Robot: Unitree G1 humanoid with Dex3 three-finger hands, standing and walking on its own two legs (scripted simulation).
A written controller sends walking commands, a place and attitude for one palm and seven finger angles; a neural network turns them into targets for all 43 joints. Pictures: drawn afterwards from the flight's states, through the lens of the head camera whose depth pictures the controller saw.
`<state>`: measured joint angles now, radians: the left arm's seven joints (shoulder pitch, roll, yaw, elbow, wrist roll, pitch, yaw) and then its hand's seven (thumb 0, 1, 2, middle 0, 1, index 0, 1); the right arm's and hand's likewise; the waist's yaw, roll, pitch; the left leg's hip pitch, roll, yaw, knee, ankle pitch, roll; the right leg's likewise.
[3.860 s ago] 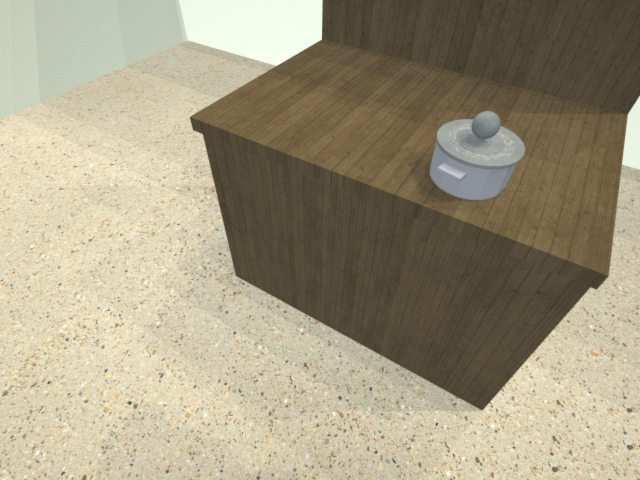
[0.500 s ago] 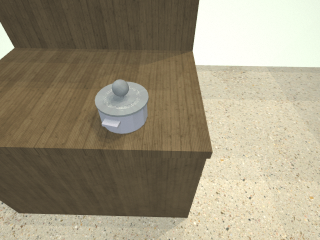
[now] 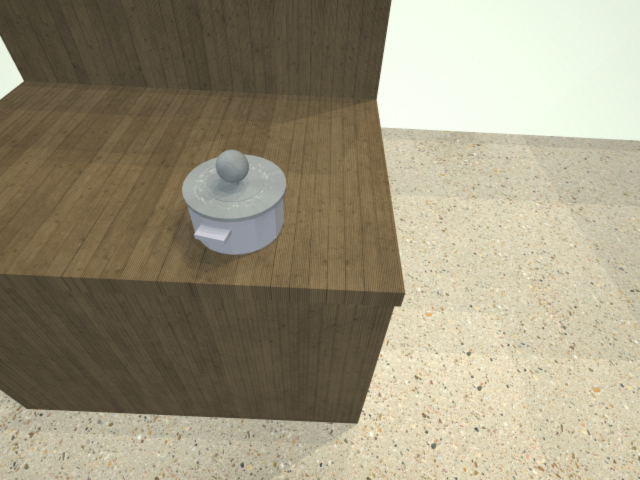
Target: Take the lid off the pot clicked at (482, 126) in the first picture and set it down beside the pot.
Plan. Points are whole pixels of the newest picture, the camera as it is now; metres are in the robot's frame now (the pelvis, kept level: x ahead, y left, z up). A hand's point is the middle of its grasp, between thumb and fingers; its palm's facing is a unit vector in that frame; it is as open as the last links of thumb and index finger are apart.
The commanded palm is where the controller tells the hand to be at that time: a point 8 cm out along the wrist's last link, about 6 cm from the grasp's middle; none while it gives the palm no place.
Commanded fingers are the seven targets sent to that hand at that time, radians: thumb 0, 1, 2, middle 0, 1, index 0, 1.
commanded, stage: come to a stop and stand still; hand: left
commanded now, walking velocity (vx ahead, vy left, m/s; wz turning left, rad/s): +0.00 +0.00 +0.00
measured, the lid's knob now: (232, 166) +0.57 +0.18 +0.09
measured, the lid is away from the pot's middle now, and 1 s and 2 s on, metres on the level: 0.00 0.00 0.00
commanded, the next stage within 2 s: look again from close up in 0.06 s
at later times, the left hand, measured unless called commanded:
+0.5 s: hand out of the picture +0.01 +0.18 -0.17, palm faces +0.03 -0.98 -0.17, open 7.4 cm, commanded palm none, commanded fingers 0.00 0.90 0.90 -0.20 -0.30 -0.20 -0.30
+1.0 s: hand out of the picture +0.11 +0.18 -0.17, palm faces +0.01 -0.98 -0.19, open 7.3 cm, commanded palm none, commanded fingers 0.00 0.90 0.90 -0.20 -0.30 -0.20 -0.30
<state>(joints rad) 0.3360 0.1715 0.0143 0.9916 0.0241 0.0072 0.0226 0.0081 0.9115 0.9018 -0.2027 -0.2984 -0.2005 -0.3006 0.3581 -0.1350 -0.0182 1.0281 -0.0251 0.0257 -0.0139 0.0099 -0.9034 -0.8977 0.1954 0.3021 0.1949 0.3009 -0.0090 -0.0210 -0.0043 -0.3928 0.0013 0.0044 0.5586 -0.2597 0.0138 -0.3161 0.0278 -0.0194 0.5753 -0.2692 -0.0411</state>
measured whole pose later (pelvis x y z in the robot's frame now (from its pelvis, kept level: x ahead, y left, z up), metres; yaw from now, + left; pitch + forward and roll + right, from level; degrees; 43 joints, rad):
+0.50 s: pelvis +0.03 +0.01 +0.01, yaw +0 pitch +0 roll +0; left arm 0.35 0.16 0.01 1.06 0.02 0.00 0.02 0.01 0.91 0.90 -0.20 -0.30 -0.20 -0.30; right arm 0.31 -0.14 -0.01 1.06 -0.02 0.00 -0.02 0.01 -0.91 -0.90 0.20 0.30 0.20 0.30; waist 0.01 -0.02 0.00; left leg -0.34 -0.01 -0.01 0.48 -0.16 0.02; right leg -0.26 0.02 -0.01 0.51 -0.24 -0.02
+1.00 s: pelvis +0.10 +0.01 +0.01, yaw -1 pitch +1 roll +0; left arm 0.28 0.16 0.00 1.08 0.02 -0.02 0.04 0.01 0.92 0.90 -0.20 -0.30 -0.20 -0.30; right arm 0.26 -0.15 0.00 1.11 -0.01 -0.02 -0.03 0.01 -0.92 -0.90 0.20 0.30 0.20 0.30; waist 0.00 -0.02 0.02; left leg -0.22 -0.02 0.01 0.45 -0.23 0.02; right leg -0.13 0.01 0.01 0.44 -0.32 -0.02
